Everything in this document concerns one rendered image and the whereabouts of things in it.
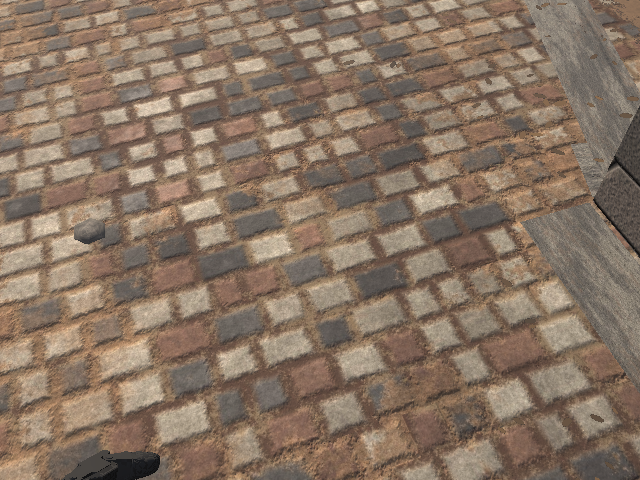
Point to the robot left hand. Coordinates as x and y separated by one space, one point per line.
118 466

